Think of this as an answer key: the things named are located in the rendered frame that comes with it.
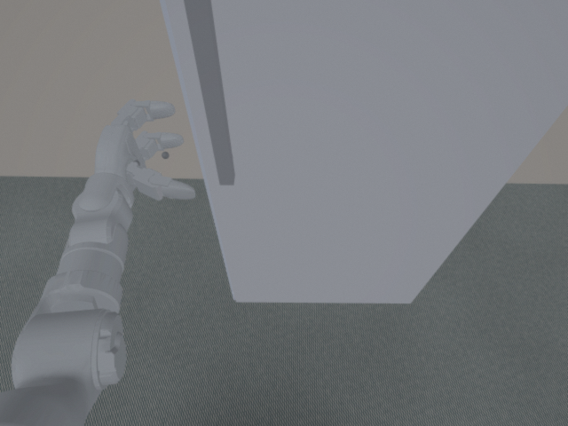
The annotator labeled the left robot forearm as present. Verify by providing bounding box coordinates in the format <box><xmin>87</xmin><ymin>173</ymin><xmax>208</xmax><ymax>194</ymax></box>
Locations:
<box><xmin>12</xmin><ymin>173</ymin><xmax>134</xmax><ymax>388</ymax></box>

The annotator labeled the robot left hand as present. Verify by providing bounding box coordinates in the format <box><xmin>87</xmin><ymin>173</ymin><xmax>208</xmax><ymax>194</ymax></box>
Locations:
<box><xmin>94</xmin><ymin>99</ymin><xmax>195</xmax><ymax>201</ymax></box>

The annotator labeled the handle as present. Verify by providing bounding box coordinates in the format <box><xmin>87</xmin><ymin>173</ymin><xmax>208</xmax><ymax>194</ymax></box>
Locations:
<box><xmin>184</xmin><ymin>0</ymin><xmax>235</xmax><ymax>185</ymax></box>

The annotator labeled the robot left upper arm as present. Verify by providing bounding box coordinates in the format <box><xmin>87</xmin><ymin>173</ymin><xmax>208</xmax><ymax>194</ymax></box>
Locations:
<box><xmin>0</xmin><ymin>309</ymin><xmax>127</xmax><ymax>426</ymax></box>

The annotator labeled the fridge door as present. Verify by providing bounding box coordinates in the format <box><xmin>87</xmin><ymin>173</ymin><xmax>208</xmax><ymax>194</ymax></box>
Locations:
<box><xmin>165</xmin><ymin>0</ymin><xmax>568</xmax><ymax>304</ymax></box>

